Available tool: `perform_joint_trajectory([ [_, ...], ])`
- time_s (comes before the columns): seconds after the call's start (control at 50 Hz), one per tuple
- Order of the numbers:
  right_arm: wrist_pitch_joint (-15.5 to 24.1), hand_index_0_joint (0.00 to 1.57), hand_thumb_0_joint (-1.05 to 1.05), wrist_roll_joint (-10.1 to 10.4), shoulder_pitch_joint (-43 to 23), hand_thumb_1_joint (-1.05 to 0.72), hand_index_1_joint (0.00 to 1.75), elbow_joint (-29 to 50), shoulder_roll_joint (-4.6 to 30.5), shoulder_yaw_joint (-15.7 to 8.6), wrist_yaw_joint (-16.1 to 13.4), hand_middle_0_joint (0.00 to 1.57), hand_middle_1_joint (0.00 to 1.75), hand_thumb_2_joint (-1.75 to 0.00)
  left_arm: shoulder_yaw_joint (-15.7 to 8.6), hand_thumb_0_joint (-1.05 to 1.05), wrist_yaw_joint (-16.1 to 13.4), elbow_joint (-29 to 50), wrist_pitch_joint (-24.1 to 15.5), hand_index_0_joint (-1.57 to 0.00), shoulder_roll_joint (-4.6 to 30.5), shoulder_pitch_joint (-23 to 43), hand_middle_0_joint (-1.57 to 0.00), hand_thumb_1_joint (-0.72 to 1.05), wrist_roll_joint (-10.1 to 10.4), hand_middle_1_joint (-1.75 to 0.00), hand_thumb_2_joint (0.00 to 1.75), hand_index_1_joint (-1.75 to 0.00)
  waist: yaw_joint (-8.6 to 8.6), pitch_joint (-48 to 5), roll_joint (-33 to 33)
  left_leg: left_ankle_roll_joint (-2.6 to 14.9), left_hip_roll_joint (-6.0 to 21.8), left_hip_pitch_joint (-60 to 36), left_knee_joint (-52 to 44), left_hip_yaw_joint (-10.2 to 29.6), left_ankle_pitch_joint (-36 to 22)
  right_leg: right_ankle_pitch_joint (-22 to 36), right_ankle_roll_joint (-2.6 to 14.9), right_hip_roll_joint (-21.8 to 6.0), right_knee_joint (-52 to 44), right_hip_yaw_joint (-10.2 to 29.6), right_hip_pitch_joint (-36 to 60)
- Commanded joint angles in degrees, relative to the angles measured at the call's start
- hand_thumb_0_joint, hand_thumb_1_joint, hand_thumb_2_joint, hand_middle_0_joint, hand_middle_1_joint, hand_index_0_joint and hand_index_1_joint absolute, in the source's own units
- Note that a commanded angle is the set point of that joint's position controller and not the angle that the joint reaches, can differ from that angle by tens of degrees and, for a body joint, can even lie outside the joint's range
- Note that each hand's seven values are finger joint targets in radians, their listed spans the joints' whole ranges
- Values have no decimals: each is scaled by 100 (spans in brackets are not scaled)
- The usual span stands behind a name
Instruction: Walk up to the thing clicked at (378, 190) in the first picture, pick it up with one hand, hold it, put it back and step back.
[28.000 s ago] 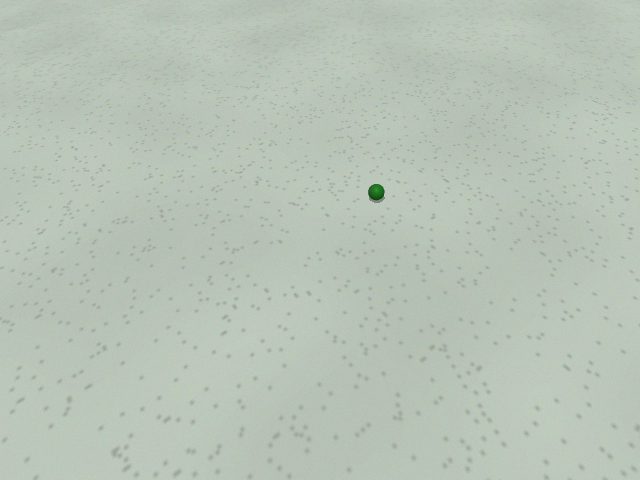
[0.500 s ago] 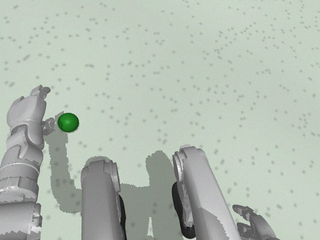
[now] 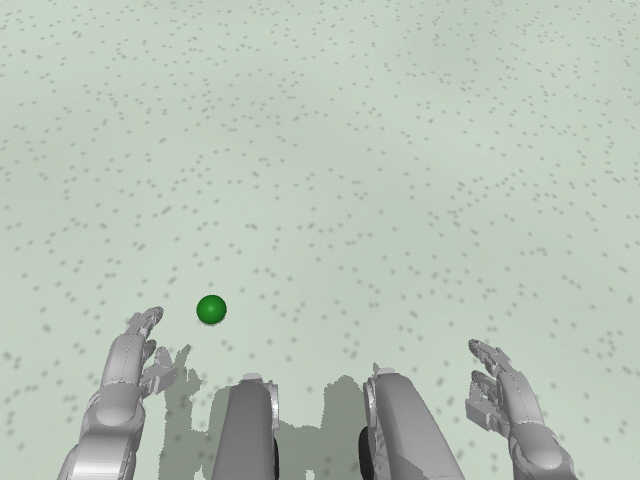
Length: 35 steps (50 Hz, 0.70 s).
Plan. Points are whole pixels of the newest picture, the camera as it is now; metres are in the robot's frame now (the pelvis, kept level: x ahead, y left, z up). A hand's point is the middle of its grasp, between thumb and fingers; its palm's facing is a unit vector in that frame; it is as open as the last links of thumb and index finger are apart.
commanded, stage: home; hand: left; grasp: from above
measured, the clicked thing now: (211, 309) +0.50 +0.25 -0.55
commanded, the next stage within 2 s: none
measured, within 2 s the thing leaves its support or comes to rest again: neither
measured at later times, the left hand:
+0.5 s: hand (122, 390) +0.23 +0.19 +0.08, palm faces +0.10 -0.97 -0.21, open 7.4 cm
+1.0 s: hand (123, 400) +0.22 +0.19 +0.08, palm faces +0.09 -0.97 -0.21, open 7.4 cm
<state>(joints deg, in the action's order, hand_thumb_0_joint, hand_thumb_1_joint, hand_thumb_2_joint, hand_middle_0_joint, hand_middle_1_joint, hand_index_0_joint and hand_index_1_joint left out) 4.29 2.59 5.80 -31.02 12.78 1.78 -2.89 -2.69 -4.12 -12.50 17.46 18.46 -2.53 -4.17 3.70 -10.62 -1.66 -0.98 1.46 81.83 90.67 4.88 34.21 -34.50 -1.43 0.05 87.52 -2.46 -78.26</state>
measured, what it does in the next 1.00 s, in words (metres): rises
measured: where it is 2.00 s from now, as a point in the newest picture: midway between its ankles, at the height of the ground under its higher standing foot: outside the picture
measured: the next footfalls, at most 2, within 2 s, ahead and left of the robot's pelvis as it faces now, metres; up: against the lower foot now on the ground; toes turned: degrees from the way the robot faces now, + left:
none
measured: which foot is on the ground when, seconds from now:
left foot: down 0.00-1.00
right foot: down 0.00-1.00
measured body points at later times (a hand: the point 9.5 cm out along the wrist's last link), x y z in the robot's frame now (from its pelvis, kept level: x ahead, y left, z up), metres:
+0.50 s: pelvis +0.07 +0.00 +0.13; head +0.09 +0.01 +0.58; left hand +0.22 +0.24 +0.10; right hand +0.23 -0.24 +0.06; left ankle +0.06 +0.12 -0.55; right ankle +0.06 -0.14 -0.55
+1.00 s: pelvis +0.06 +0.00 +0.13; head +0.08 +0.01 +0.58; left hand +0.21 +0.24 +0.10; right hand +0.23 -0.24 +0.06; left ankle +0.06 +0.12 -0.55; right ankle +0.06 -0.14 -0.55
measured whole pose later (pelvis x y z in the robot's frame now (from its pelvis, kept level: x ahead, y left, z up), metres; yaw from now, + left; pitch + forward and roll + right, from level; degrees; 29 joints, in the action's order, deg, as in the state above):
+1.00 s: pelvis +0.06 +0.00 +0.13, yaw +3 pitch +10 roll -3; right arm 13.0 0.4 16.6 -30.7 12.5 2.2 -10.0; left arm -2.0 -1.4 7.8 25.8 12.8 -28.7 2.6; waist 2.2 -9.1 -2.6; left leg -0.8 1.6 40.0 58.0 3.7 28.3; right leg -28.0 -1.3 -0.3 54.1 -2.5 -36.2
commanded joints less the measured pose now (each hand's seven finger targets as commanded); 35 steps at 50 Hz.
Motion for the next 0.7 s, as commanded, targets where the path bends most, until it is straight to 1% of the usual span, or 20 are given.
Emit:
perform_joint_trajectory([
  [0.0, 357, 20, 0, 23, 303, -90, 30, 663, 785, -266, -300, 20, 30, -90, -460, 0, -152, 1381, 51, -20, 579, 118, -20, 90, 420, -30, 90, -30, 84, -1907, -396, 187, -47, -2590, -2158, 56, -411, 689, 244, 101, -2015, 52, 1866],
  [0.02, 402, 20, 0, 16, 339, -90, 30, 663, 741, -245, -359, 20, 30, -90, -390, 0, -138, 1471, 96, -20, 443, -10, -20, 90, 485, -30, 90, -30, 148, -1799, -376, 196, -50, -2667, -2245, 6, -591, 844, 240, 112, -2167, 48, 2042],
  [0.04, 446, 20, 0, 26, 380, -90, 30, 711, 738, -216, -414, 20, 30, -90, -469, 0, -140, 1606, 140, -20, 467, -133, -20, 90, 544, -30, 90, -30, 104, -1810, -338, 192, -55, -2863, -2412, 41, -614, 867, 237, 102, -2291, 36, 2231],
  [0.06, 488, 20, 0, 11, 412, -90, 30, 666, 705, -199, -464, 20, 30, -90, -439, 0, -125, 1627, 187, -20, 364, -296, -20, 90, 601, -30, 90, -30, 96, -1703, -377, 176, -44, -2964, -2531, 31, -737, 973, 231, 96, -2387, 31, 2363],
  [0.08, 528, 20, 0, 4, 445, -90, 30, 698, 693, -190, -516, 20, 30, -90, -476, 0, -118, 1690, 230, -20, 346, -457, -20, 90, 643, -30, 90, -30, 55, -1612, -447, 174, -52, -3115, -2670, 6, -790, 1023, 234, 100, -2523, 27, 2493],
  [0.14, 633, 20, 0, -15, 559, -90, 30, 776, 626, -165, -635, 20, 30, -90, -473, 0, -109, 2024, 335, -20, 239, -944, -20, 90, 744, -30, 90, -30, 67, -1438, -382, 169, -78, -3497, -2973, -74, -1254, 1386, 214, 113, -2963, 2, 3076],
  [0.16, 666, 20, 0, -22, 626, -90, 30, 812, 615, -150, -670, 20, 30, -90, -462, 0, -102, 2085, 377, -20, 180, -1206, -20, 90, 777, -30, 90, -30, 18, -1421, -320, 165, -86, -3662, -3092, -83, -1391, 1497, 211, 115, -3066, -17, 3274],
  [0.2, 720, 20, 0, -46, 712, -90, 30, 867, 586, -157, -727, 20, 30, -90, -396, 0, -69, 2275, 438, -20, 102, -1509, -20, 90, 805, -30, 90, -30, 39, -1249, -360, 166, -106, -3909, -3303, -158, -1609, 1713, 190, 127, -3348, -32, 3538],
  [0.22, 747, 20, 0, -54, 741, -90, 30, 894, 592, -167, -751, 20, 30, -90, -418, 0, -66, 2402, 462, -20, 116, -1648, -20, 90, 801, -30, 90, -30, 13, -1192, -314, 162, -103, -4048, -3416, -166, -1728, 1801, 189, 136, -3448, -50, 3694],
  [0.28, 809, 20, 0, -86, 818, -90, 30, 966, 562, -183, -798, 20, 30, -90, -336, 0, -24, 2772, 514, -20, 41, -2055, -20, 90, 800, -30, 90, -30, -55, -995, -418, 133, -104, -4413, -3711, -204, -2015, 2012, 181, 158, -3698, -103, 3948],
  [0.3, 834, 20, 0, -94, 818, -90, 30, 996, 550, -192, -814, 20, 30, -90, -338, 0, -14, 2840, 537, -20, 6, -2238, -20, 90, 797, -30, 90, -30, -37, -924, -357, 134, -101, -4487, -3782, -187, -2080, 2057, 182, 171, -3788, -124, 4039],
  [0.32, 866, 20, 0, -104, 838, -90, 30, 991, 533, -181, -830, 20, 30, -90, -262, 0, 4, 2855, 573, -20, -57, -2410, -20, 90, 793, -30, 90, -30, -40, -924, -245, 144, -112, -4551, -3786, -202, -2212, 2189, 175, 170, -3835, -132, 4153],
  [0.38, 937, 20, 0, -126, 825, -90, 30, 1030, 559, -205, -849, 20, 30, -90, -239, 0, 66, 3029, 610, -20, -71, -2585, -20, 90, 794, -30, 90, -30, -47, -606, -62, 177, -130, -4620, -3914, -210, -2311, 2306, 149, 165, -4021, -162, 4300],
  [0.4, 953, 20, 0, -131, 820, -90, 30, 1054, 573, -217, -853, 20, 30, -90, -283, 0, 85, 3084, 618, -20, -39, -2617, -20, 90, 786, -30, 90, -30, -72, -528, -21, 189, -136, -4650, -3955, -225, -2287, 2298, 136, 161, -4087, -163, 4344],
  [0.48, 1035, 20, 0, -166, 788, -90, 30, 1043, 635, -264, -844, 20, 30, -90, -191, 0, 197, 3100, 646, -20, -76, -2648, -20, 90, 734, -30, 90, -30, -58, -284, -72, 170, -138, -4771, -4145, -271, -2135, 2082, 139, 163, -4179, -215, 4318],
  [0.5, 1055, 20, 0, -182, 799, -90, 30, 1027, 653, -285, -835, 20, 30, -90, -202, 0, 216, 3119, 637, -20, -54, -2583, -20, 90, 707, -30, 90, -30, -33, -324, -108, 157, -134, -4814, -4170, -235, -2163, 2081, 149, 169, -4155, -221, 4316],
  [0.56, 1115, 20, 0, -212, 770, -90, 30, 990, 683, -297, -813, 20, 30, -90, -209, 0, 264, 2995, 611, -20, -58, -2451, -20, 90, 689, -30, 90, -30, -18, -175, -89, 148, -121, -4811, -4207, -205, -2050, 1961, 142, 171, -4154, -243, 4234],
  [0.62, 1152, 20, 0, -206, 710, -90, 30, 1036, 677, -291, -805, 20, 30, -90, -288, 0, 267, 3079, 585, -20, 24, -2464, -20, 90, 681, -30, 90, -30, -116, -195, -28, 167, -155, -4794, -4187, -247, -1977, 1946, 114, 128, -4210, -202, 4371],
  [0.66, 1179, 20, 0, -218, 710, -90, 30, 1000, 691, -299, -789, 20, 30, -90, -247, 0, 279, 3104, 566, -20, -14, -2443, -20, 90, 666, -30, 90, -30, -89, -320, -222, 144, -158, -4889, -4212, -228, -2033, 1993, 133, 135, -4147, -193, 4358],
  [0.68, 1185, 20, 0, -226, 709, -90, 30, 997, 684, -301, -782, 20, 30, -90, -249, 0, 277, 3129, 563, -20, -10, -2461, -20, 90, 664, -30, 90, -30, -115, -339, -258, 127, -147, -4906, -4224, -211, -2059, 1993, 141, 144, -4123, -207, 4349],
])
